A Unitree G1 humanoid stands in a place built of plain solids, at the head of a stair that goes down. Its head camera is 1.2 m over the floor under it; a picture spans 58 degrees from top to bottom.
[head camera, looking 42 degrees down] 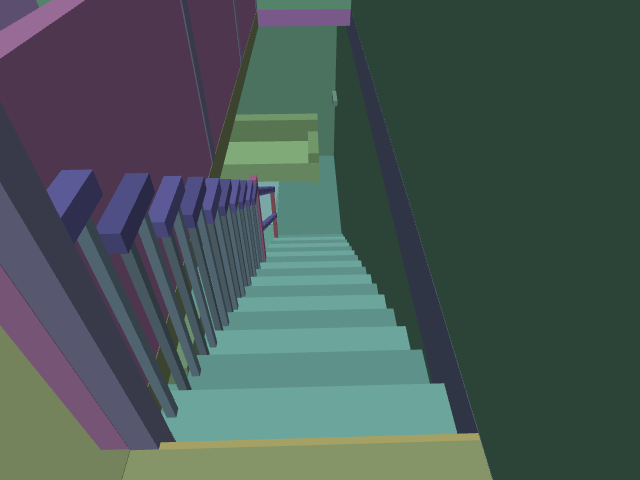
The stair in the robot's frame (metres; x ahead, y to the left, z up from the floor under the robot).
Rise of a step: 0.17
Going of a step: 0.25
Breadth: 0.95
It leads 2 degrees to the left of straight ahead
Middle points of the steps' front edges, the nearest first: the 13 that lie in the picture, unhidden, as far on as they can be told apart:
0.52 0.04 0.00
0.77 0.04 -0.17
1.02 0.05 -0.35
1.27 0.06 -0.52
1.52 0.06 -0.69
1.77 0.07 -0.87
2.02 0.08 -1.04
2.28 0.09 -1.21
2.53 0.09 -1.39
2.78 0.10 -1.56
3.03 0.11 -1.73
3.28 0.12 -1.91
3.53 0.12 -2.08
